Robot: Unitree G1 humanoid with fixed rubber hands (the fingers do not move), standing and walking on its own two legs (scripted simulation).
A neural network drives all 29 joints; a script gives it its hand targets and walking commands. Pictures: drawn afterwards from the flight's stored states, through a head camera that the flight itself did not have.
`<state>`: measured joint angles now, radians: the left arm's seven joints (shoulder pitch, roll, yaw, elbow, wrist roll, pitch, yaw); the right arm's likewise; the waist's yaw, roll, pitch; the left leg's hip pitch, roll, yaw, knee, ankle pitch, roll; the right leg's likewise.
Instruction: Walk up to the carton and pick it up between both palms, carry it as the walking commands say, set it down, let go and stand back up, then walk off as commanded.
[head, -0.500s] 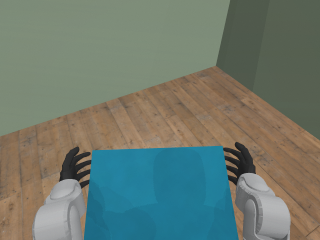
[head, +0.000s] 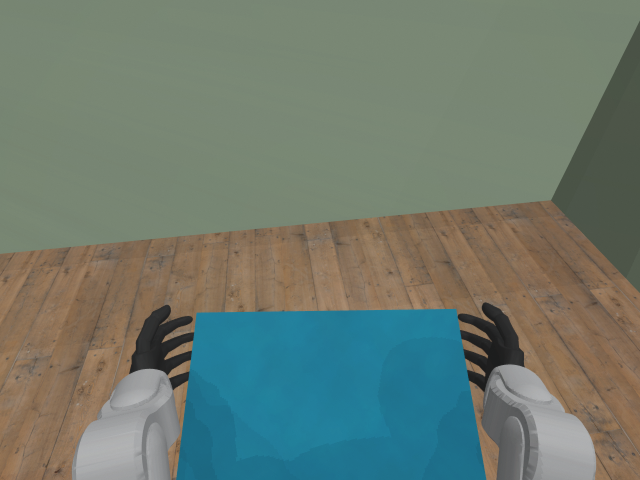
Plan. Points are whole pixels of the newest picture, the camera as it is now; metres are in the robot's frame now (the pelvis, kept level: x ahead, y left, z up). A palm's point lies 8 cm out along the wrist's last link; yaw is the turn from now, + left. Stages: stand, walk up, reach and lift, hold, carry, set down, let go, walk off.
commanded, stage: carry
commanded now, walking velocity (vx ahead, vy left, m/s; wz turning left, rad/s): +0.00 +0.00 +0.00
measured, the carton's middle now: (327, 409) +0.24 +0.00 -0.01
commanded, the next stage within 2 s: hold in 1.38 s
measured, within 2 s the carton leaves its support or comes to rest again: neither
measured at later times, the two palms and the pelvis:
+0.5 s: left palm (142, 393) +0.22 +0.20 +0.09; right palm (481, 369) +0.25 -0.17 +0.09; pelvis -0.01 +0.00 +0.00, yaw +2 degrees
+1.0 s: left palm (139, 407) +0.21 +0.20 +0.08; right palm (482, 387) +0.23 -0.17 +0.08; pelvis -0.03 +0.00 +0.00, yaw +3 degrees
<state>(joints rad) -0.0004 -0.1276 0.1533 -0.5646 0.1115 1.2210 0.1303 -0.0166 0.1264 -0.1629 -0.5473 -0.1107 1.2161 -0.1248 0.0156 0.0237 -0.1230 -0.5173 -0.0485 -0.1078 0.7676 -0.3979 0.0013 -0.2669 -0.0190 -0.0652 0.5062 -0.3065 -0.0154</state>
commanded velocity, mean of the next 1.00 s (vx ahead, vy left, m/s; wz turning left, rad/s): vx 0.00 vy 0.00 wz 0.00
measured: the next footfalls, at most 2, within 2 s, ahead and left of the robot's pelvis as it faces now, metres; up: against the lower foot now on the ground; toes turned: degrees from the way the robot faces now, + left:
left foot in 0.16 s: +0.06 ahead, +0.13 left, +0.00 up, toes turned -2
